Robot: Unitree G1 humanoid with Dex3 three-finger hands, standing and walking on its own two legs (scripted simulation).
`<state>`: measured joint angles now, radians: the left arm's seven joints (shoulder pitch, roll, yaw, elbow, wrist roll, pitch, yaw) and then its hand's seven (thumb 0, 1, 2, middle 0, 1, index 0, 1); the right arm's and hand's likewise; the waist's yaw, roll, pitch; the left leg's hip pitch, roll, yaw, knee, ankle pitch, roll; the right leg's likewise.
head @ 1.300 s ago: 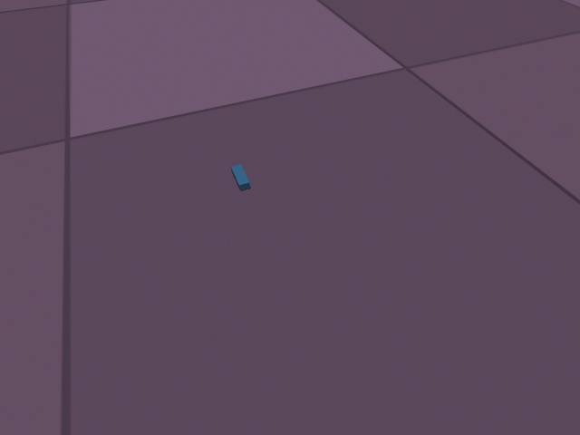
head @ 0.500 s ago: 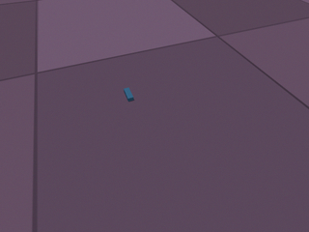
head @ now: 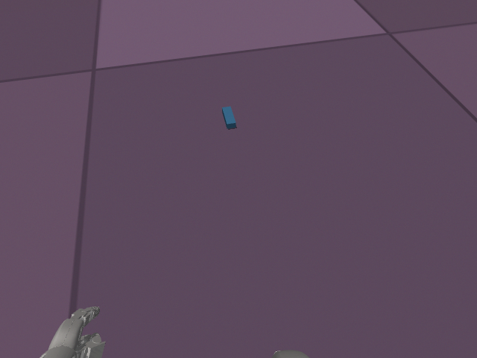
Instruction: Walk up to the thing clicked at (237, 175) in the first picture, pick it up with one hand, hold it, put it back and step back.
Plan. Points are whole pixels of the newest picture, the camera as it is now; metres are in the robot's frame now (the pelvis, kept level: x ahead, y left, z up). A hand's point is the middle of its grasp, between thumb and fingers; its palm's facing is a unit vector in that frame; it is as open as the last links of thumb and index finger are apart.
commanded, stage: walk up
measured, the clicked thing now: (228, 117) +1.43 +0.05 -0.76
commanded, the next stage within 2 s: stand in 1.86 s
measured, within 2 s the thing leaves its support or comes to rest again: neither
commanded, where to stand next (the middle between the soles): +0.04 +0.00 m, yaw +41 degrees
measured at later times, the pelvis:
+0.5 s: pelvis -0.01 -0.04 -0.01, yaw +19 degrees
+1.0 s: pelvis +0.00 -0.04 -0.02, yaw +35 degrees
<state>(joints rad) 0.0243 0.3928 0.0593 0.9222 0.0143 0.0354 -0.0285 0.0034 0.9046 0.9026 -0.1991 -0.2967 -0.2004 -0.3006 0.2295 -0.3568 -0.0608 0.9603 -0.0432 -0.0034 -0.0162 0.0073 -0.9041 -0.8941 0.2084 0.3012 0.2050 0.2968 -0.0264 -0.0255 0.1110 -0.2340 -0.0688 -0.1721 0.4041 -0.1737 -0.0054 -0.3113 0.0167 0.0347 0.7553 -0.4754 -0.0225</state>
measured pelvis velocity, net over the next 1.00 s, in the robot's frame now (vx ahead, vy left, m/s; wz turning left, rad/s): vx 0.00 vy -0.04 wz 0.61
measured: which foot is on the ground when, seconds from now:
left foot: down 0.00-0.08, up 0.10-0.52, down 0.54-0.88, up 0.90-1.00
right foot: down 0.00-0.56, up 0.58-0.84, down 0.86-1.00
